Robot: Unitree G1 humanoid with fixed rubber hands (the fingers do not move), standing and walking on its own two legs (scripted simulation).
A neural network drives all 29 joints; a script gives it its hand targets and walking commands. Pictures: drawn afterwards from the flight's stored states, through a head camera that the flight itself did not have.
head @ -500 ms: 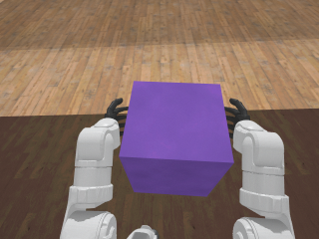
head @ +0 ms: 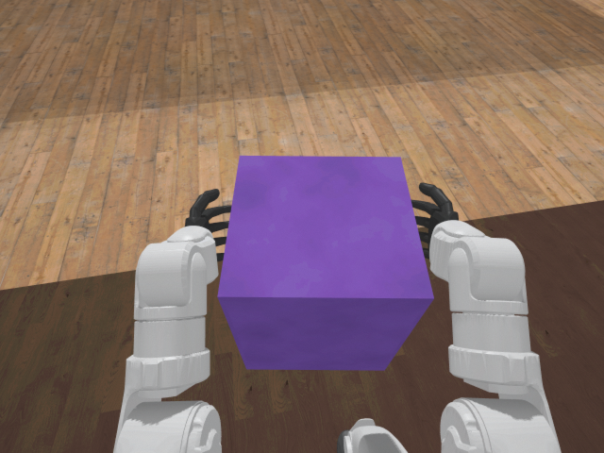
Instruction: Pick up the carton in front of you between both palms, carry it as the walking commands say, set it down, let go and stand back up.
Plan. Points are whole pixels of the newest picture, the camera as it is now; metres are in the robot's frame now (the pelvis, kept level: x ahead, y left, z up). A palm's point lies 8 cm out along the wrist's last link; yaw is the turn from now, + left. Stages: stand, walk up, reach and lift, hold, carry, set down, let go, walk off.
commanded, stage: carry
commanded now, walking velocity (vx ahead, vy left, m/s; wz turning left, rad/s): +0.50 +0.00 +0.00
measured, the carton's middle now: (317, 271) +0.36 -0.02 +0.03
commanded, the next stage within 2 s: none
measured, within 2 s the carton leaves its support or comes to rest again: neither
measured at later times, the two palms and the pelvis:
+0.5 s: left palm (210, 150) +0.62 +0.15 +0.04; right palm (371, 137) +0.64 -0.15 +0.04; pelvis +0.28 -0.03 -0.05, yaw +1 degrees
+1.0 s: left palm (227, 86) +0.92 +0.15 -0.01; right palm (350, 82) +0.91 -0.15 +0.00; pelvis +0.56 +0.01 -0.10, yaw +0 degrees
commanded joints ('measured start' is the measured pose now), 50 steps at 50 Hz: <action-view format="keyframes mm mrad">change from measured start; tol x32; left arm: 1 -668 -980 -653 -29 -334 -44 -198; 50 -774 -1047 -679 -128 -403 -58 -184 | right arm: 1 -640 1057 682 -61 439 2 276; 50 -739 1086 689 -174 466 0 259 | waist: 1 -45 104 -424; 8 157 -282 -651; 34 21 307 -645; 50 -4 110 -475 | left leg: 1 405 173 -174 45 790 53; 4 236 152 -93 266 754 3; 8 -561 3 -101 928 -385 -83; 26 -515 43 23 23 382 -59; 31 -13 40 56 -270 609 3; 33 441 353 -246 43 1252 24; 37 374 374 -549 -145 261 179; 50 397 232 -219 -73 844 80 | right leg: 1 37 75 -80 -211 160 -21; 5 612 -5 -39 -307 373 -70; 7 1048 -376 450 -58 980 -210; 8 1135 -430 612 -101 499 -338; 10 872 -291 568 -235 -84 -273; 20 846 -167 239 -166 549 -136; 31 640 -40 35 223 383 -67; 34 -68 120 25 773 -736 29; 50 -121 3 -24 127 -54 6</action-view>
